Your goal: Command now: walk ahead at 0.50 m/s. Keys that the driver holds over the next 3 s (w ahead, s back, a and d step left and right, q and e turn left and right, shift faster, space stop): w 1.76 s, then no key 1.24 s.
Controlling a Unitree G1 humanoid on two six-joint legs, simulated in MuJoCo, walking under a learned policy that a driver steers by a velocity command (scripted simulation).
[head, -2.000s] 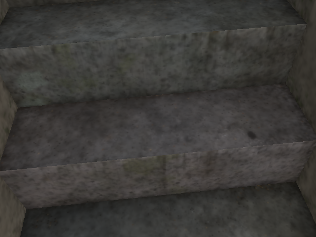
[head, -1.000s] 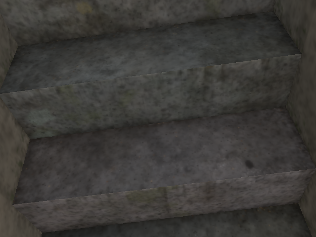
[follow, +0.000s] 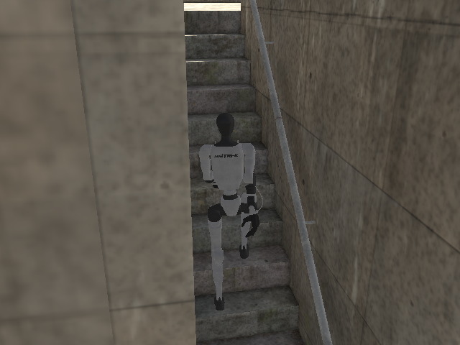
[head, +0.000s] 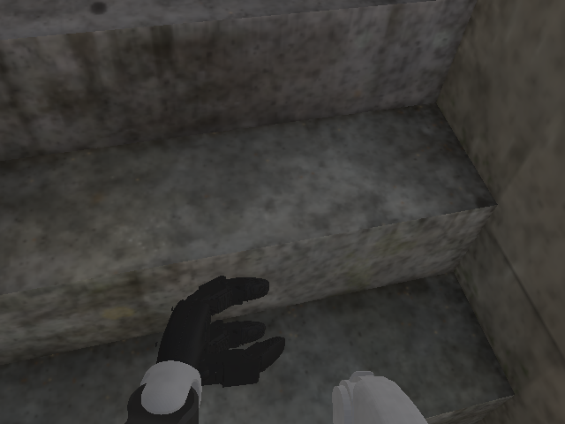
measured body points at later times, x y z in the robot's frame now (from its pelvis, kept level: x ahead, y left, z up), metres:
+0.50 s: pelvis +0.25 +0.10 +0.26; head +0.27 +0.13 +0.71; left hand +0.28 +0.35 +0.10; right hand +0.44 -0.11 +0.17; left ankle +0.32 +0.23 -0.36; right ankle +0.15 -0.08 -0.37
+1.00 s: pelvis +0.51 +0.08 +0.50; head +0.52 +0.09 +0.95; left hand +0.66 +0.29 +0.37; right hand +0.55 -0.16 +0.36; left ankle +0.38 +0.21 -0.02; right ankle +0.59 -0.02 -0.15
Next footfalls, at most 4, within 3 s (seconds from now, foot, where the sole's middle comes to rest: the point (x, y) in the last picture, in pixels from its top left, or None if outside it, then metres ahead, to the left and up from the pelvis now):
0.04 right None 0.16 -0.11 -0.60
0.40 left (119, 412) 0.36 0.23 -0.39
0.90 right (283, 185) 0.63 -0.03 -0.18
1.34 left None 0.80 0.25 0.03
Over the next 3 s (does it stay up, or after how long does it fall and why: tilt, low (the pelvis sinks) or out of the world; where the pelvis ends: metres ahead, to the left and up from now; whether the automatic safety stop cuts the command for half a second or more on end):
stays up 1.11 0.16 1.02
